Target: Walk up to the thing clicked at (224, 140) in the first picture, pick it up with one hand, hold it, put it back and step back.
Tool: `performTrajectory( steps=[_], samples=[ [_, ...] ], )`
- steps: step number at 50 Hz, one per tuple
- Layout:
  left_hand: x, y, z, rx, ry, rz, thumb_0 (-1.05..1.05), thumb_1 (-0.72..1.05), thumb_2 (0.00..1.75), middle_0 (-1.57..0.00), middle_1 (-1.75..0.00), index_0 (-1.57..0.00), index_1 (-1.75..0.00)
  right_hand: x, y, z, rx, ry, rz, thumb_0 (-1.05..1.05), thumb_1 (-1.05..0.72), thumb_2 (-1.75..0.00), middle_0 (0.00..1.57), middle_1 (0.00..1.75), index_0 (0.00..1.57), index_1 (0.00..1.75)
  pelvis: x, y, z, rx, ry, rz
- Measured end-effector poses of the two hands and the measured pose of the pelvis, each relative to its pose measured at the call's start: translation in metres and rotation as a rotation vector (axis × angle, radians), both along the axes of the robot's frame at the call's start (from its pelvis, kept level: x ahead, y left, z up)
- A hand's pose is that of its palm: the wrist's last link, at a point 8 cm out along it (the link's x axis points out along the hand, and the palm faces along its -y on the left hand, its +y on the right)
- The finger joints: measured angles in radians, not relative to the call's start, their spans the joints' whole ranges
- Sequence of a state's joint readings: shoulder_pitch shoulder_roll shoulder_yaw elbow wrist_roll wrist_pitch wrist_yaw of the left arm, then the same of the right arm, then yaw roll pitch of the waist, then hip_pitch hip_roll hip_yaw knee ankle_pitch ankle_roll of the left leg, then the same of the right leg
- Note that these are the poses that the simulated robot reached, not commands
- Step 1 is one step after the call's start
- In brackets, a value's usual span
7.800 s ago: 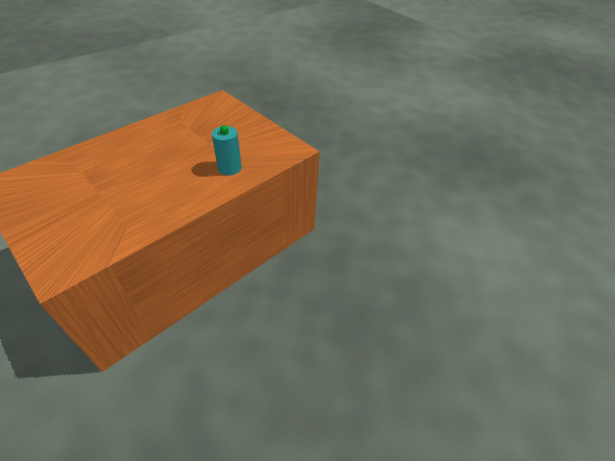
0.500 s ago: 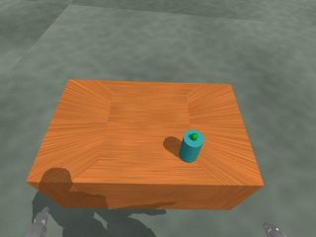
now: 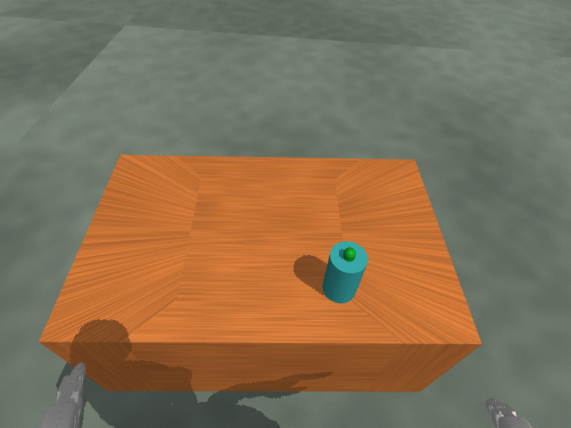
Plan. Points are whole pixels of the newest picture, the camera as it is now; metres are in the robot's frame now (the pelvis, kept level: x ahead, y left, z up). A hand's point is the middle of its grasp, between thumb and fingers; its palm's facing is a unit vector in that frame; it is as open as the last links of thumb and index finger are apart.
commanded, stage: go down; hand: right
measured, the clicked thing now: (344, 270) +0.51 -0.13 -0.23
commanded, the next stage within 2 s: approach in 1.96 s
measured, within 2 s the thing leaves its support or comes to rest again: neither
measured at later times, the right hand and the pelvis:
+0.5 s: hand out of the picture +0.16 -0.26 -0.07, palm faces +0.09 +0.95 -0.31, open 17.4 cm; pelvis -0.01 +0.00 -0.01, yaw -1 degrees
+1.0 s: hand (496, 294) +0.33 -0.30 +0.01, palm faces +0.14 +0.98 -0.13, open 17.6 cm; pelvis -0.02 +0.00 +0.00, yaw +1 degrees
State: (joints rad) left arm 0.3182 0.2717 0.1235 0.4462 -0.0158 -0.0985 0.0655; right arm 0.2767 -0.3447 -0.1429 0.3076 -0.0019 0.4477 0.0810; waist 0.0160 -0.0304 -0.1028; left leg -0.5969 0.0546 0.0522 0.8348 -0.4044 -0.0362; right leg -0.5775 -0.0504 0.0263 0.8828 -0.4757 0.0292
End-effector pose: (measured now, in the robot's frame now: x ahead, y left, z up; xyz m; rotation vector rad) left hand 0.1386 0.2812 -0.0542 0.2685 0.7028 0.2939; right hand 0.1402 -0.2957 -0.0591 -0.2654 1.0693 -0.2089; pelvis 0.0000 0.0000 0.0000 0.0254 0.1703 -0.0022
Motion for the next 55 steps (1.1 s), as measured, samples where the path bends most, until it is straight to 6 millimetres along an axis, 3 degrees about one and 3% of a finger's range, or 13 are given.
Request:
performTrajectory(
  steps=[19,23,27,32,41,47,55],
  samples=[
    [-0.006,-0.006,0.008,0.017,-0.071,-0.005,-0.01,-0.5,0.03,-0.07,-0.07,-0.07,-0.06,-0.01,-0.006,0.008,0.004,-0.057,-0.004,0.0,0.51,-0.01,0.06,0.05,0.06,0.05,-0.007,0.003,-0.009,0.002,0.006,-0.007],
    [-0.006,-0.013,0.009,0.014,-0.09,-0.022,-0.01,-0.5,0.03,-0.07,-0.07,-0.07,-0.06,-0.004,-0.008,0.012,-0.001,-0.096,-0.003,0.0,0.51,-0.01,0.06,0.05,0.06,0.05,-0.011,0.003,-0.01,0.002,-0.001,-0.01],
    [-0.005,-0.023,0.015,0.007,-0.124,-0.052,-0.01,-0.5,0.03,-0.07,-0.07,-0.07,-0.06,0.018,-0.014,0.025,-0.006,-0.197,-0.001,-0.01,0.5,-0.01,0.06,0.05,0.06,0.05,-0.015,0.004,-0.009,0.003,-0.012,-0.015],
    [-0.007,-0.026,0.019,0.01,-0.154,-0.057,-0.01,-0.5,0.03,-0.07,-0.07,-0.07,-0.06,0.061,-0.028,0.048,0.005,-0.338,0.0,-0.01,0.5,0.0,0.06,0.05,0.07,0.04,-0.019,0.004,-0.008,0.006,-0.023,-0.018],
    [-0.033,-0.024,0.007,-0.004,-0.083,-0.045,-0.01,-0.51,0.04,-0.07,-0.07,-0.07,-0.06,0.133,-0.039,0.072,0.087,-0.447,0.031,-0.01,0.52,0.0,0.06,0.05,0.06,0.04,-0.024,0.001,-0.005,0.003,-0.014,0.004],
    [-0.04,-0.021,0.006,-0.006,-0.044,-0.035,-0.01,-0.51,0.04,-0.07,-0.06,-0.06,-0.06,0.16,-0.044,0.084,0.119,-0.533,0.034,-0.01,0.54,-0.01,0.06,0.05,0.06,0.04,-0.025,0.0,-0.003,-0.003,-0.006,0.018],
    [-0.034,-0.018,0.016,0.021,-0.045,-0.058,-0.01,-0.52,0.05,-0.06,-0.06,-0.06,-0.06,0.18,-0.057,0.097,0.138,-0.639,0.042,-0.01,0.57,-0.01,0.05,0.05,0.06,0.05,-0.026,0.003,-0.001,-0.002,0.011,0.018]
  ],
)
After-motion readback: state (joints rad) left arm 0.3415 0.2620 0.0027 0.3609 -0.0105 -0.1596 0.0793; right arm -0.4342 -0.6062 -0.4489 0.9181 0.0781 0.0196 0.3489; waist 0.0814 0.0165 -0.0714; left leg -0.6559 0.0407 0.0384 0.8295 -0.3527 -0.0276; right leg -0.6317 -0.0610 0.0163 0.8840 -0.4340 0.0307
